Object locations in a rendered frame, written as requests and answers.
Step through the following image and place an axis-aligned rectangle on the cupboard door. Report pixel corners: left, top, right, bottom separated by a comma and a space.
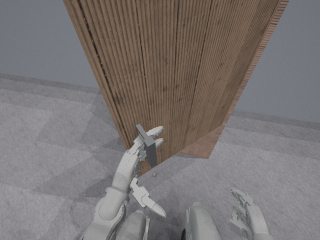
63, 0, 282, 177

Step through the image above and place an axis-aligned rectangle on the right robot hand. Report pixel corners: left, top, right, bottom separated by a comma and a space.
229, 188, 271, 240

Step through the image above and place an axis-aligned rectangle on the left robot hand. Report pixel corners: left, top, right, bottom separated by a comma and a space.
111, 126, 167, 218

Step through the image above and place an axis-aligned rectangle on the robot right shin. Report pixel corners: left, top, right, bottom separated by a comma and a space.
185, 202, 202, 240

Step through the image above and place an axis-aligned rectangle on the handle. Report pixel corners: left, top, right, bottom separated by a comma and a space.
136, 124, 158, 168

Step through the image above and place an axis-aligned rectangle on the left robot forearm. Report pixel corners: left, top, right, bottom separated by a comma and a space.
79, 187, 130, 240

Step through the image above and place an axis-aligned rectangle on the left robot thigh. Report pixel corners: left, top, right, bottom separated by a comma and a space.
115, 212, 151, 240

